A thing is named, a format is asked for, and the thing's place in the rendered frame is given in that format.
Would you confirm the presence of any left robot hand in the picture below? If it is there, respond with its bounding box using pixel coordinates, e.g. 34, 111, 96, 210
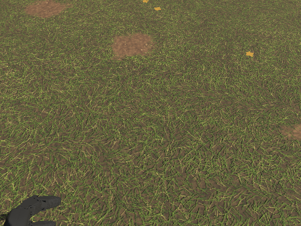
4, 195, 61, 226

